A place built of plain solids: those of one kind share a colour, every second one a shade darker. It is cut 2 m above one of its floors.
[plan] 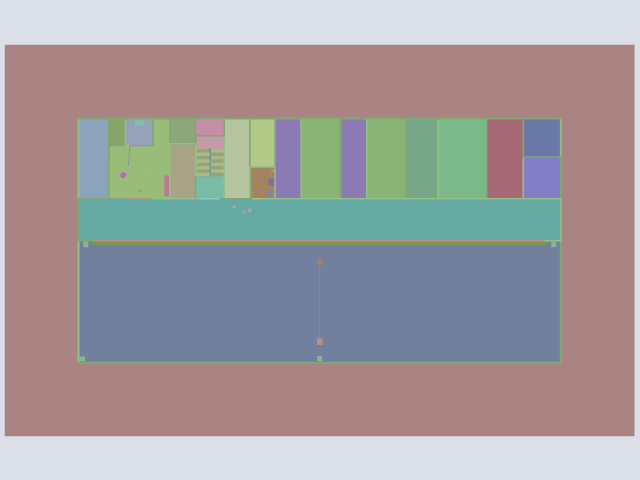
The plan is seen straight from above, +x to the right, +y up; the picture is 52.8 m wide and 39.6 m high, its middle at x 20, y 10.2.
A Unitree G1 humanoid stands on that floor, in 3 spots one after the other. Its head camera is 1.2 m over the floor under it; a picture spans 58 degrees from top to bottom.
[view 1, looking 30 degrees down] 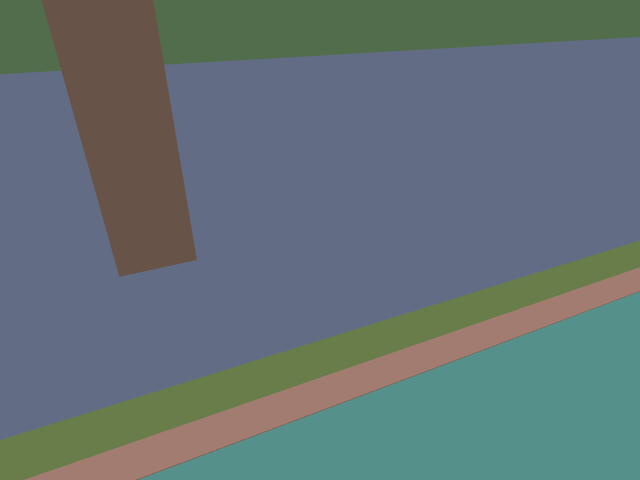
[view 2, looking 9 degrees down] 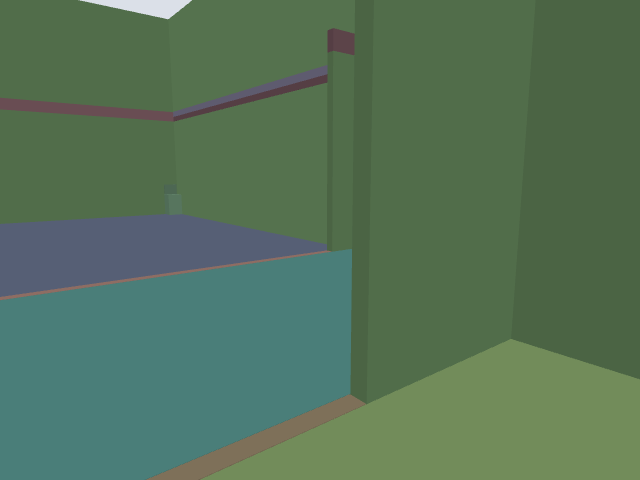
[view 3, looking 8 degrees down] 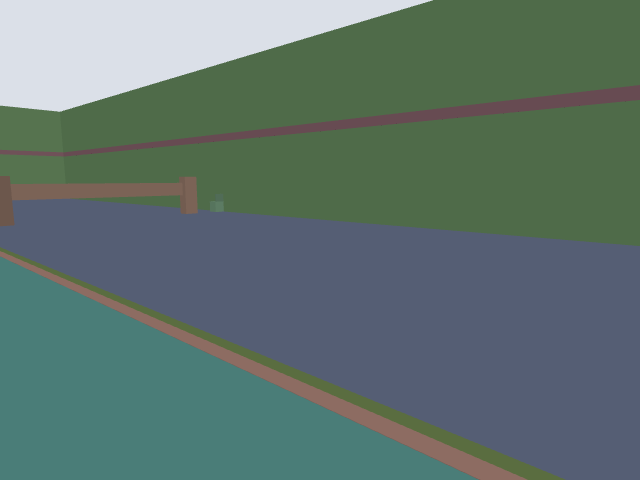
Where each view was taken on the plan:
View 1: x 19.98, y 11.08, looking -114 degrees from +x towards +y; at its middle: floor_green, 2.91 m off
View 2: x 5.58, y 15.18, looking -128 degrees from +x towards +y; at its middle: wall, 8.91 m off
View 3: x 3.42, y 11.82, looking -48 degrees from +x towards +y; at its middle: floor_green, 10.44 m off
